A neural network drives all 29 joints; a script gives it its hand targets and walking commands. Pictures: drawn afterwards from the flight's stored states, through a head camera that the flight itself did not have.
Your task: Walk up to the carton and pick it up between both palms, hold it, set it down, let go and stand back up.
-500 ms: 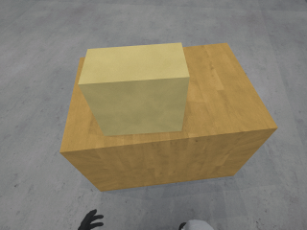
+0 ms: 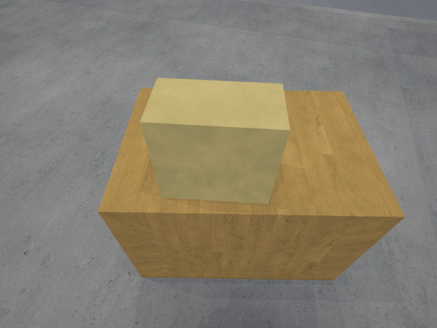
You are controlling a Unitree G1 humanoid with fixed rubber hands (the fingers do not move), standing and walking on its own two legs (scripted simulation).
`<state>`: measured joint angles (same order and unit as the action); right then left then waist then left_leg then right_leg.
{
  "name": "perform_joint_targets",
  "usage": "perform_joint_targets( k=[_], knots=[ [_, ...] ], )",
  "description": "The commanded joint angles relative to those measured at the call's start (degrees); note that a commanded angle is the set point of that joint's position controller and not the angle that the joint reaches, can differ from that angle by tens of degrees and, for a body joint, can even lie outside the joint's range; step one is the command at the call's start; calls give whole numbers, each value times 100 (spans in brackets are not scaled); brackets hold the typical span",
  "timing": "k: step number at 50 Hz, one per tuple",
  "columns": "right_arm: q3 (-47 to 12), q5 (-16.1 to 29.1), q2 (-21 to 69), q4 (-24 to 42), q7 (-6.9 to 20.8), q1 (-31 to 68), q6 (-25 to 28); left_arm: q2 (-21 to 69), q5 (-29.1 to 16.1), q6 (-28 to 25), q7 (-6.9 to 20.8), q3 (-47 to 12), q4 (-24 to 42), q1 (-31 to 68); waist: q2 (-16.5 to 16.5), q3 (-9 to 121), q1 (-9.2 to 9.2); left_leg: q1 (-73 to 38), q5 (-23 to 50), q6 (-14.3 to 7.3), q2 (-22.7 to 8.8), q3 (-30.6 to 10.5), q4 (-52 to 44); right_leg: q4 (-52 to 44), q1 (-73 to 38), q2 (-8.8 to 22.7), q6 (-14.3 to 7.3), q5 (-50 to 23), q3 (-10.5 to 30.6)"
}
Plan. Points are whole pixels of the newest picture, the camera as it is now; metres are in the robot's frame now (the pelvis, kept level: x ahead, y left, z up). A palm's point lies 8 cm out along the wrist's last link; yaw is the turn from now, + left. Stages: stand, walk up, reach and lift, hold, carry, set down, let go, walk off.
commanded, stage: walk up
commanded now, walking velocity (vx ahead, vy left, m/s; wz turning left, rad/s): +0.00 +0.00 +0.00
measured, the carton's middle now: (216, 145) +0.55 +0.04 -0.04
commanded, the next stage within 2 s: none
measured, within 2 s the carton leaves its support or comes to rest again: neither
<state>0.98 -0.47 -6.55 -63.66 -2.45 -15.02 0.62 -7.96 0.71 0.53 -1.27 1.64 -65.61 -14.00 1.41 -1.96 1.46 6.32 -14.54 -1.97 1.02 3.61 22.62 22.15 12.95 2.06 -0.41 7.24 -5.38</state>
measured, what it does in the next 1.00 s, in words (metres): lifts its left foot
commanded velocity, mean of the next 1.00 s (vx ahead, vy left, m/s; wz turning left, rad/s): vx -0.06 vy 0.04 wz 0.00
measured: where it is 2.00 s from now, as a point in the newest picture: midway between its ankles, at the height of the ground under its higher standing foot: outside the picture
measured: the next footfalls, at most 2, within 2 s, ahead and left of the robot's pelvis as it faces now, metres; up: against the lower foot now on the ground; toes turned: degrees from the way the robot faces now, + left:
left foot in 1.08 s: -0.02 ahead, +0.15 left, +0.00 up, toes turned +5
right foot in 1.36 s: -0.04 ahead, -0.08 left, +0.00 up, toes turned -3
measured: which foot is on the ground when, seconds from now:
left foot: down 0.00-0.74, up 0.76-1.00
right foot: down 0.00-1.00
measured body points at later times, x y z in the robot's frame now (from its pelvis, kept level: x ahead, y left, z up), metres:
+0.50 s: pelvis +0.02 +0.01 +0.00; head +0.02 +0.01 +0.45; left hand -0.01 +0.20 -0.17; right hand -0.01 -0.18 -0.16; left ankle -0.02 +0.09 -0.74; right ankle +0.05 -0.12 -0.74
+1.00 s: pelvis -0.05 +0.02 -0.01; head -0.03 -0.01 +0.44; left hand -0.06 +0.25 -0.16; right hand +0.04 -0.23 -0.16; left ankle -0.08 +0.18 -0.69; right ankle +0.00 -0.11 -0.74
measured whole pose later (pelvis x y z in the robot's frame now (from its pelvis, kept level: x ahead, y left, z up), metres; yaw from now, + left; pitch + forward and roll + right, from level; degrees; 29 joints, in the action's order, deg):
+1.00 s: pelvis -0.05 +0.02 -0.01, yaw +0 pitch +0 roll +2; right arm 4.7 -1.5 -12.7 -55.6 0.1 -9.7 -3.5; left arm -8.2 1.6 2.5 -3.7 2.9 -62.3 -16.4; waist -1.1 -1.4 0.9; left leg 23.3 -22.6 2.9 -1.1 -1.6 55.4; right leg 32.7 19.4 7.0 -0.2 13.0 -6.7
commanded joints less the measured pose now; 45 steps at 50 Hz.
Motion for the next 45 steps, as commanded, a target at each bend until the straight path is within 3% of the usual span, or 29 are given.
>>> perform_joint_targets(
  k=[1, 9, 24, 25, 26, 27, 30, 32, 33, 34, 35, 36, 37, 38, 39, 40, 41, 42, 43, 45],
  knots=[
    [53, 4, -438, 83, 16, -381, 69, -338, 3, -110, -14, 1, 77, -197, -243, -260, -109, 634, -231, -128, -750, -779, -956, -373, -303, 385, 26, -42, 579],
    [4, 12, -400, -65, 29, -553, 88, -242, 4, -116, -56, -55, -188, -561, -81, -319, -113, 648, -91, -141, -697, -703, -880, -350, -331, 414, 20, -21, 604],
    [-94, 3, -194, -265, 3, -912, 140, -53, -12, -95, -102, -78, -345, -745, -138, -468, -85, 693, 382, -109, -661, -648, -796, -211, -424, 471, 10, -249, 590],
    [157, -2, -902, 48, -85, -415, 95, -726, -21, -78, -195, 145, 23, -204, -196, -1187, -69, 881, 2887, -13, -995, -538, 230, 683, 348, 702, 104, -1651, 405],
    [160, 13, -927, 97, -115, -606, 82, -648, -49, -91, -220, 124, 67, -375, -271, -256, -104, 389, 4086, -101, -1112, -493, 608, 991, 239, 650, 58, -2100, 296],
    [168, 19, -852, 144, -125, -697, 56, -472, -79, -88, -232, 102, 106, -451, -366, 174, -148, 220, 4495, -192, -1161, -451, 809, 1187, 260, 535, 74, -1930, 158],
    [261, -63, -906, 294, -165, -816, -95, -417, -71, 54, -245, 158, 409, -138, -674, 449, -322, 487, 4441, -633, -1551, -811, 724, 1965, 474, 171, 140, -708, -109],
    [307, -147, -1031, 380, -222, -750, -183, -344, 22, 250, -232, 216, 601, 126, -1301, 152, -468, 1015, 4702, -1296, -2243, -1496, 238, 3413, 937, -130, 115, 2225, -76],
    [336, -197, -1119, 386, -240, -835, -200, -315, 64, 339, -215, 229, 727, 343, -1209, -4, -548, 1159, 4904, -1597, -2500, -1704, 71, 4159, 1201, -111, 106, 2873, 181],
    [374, -194, -1218, 533, -189, -79, -349, -136, -15, 333, -297, 197, 683, -187, -1839, -60, 42, 1809, 3868, -1374, -1600, -711, 530, 3742, 596, 361, -77, 2950, 358],
    [386, -265, -1124, 684, -144, 436, -424, -310, -31, 276, -323, 234, 544, -554, -1623, -103, 338, 1931, 3193, -860, -1158, -512, 841, 2735, 329, 447, -124, 2099, 324],
    [376, -258, -974, 720, -123, 593, -475, -395, -17, 196, -364, 271, 365, -904, -1060, -52, 542, 1683, 2576, -413, -764, -327, 1265, 1302, 58, 354, -28, 706, -34],
    [370, -162, -810, 715, -111, 433, -498, -601, 83, 111, -401, 345, 194, -1221, -169, 10, 575, 1910, 1561, -155, -445, -192, 2098, 163, -546, 529, 76, -611, 181],
    [327, -109, -555, 869, -134, 57, -487, -1199, 206, 13, -447, 435, 322, -1232, 1492, -1, 270, 3228, -1935, 132, 111, -142, 3465, -28, -1214, 2318, -235, -3381, 2132],
    [381, -120, -635, 763, -151, -537, -506, -1523, 79, 59, -470, 419, 382, -1634, 1837, 784, 379, 2776, -2902, 261, 280, -938, 4941, 309, -1010, 3308, -1256, -5971, 2715],
    [427, -76, -887, 851, -119, -440, -530, -1566, 110, 105, -432, 430, 496, -1555, 1966, 1073, 489, 2561, -2713, 345, 278, -1123, 5620, -111, -513, 3392, -1694, -5022, 3177],
    [442, -179, -898, 947, -40, 91, -442, -1323, 225, 154, -404, 398, 490, -1324, 1338, 805, 390, 2729, -1614, 268, -27, -1193, 5623, -684, -114, 2674, -1335, -38, 2926],
    [500, -273, -957, 1103, 59, 530, -396, -1216, 208, 211, -407, 382, 663, -603, 1000, 153, 198, 3103, -1048, 324, -132, -1080, 5490, -920, 386, 2201, -903, 2443, 2460],
    [541, -324, -1034, 1107, 157, 513, -403, -1209, 174, 216, -389, 370, 845, -21, 1045, -159, -13, 3045, -723, 434, -103, -918, 5333, -951, 732, 1953, -664, 2558, 2083],
    [527, -285, -894, 969, 261, 210, -455, -1111, 150, 119, -327, 333, 932, 148, 789, -237, -139, 2619, -378, 601, -7, -642, 5108, -805, 935, 1646, -562, 1499, 1387]
  ],
)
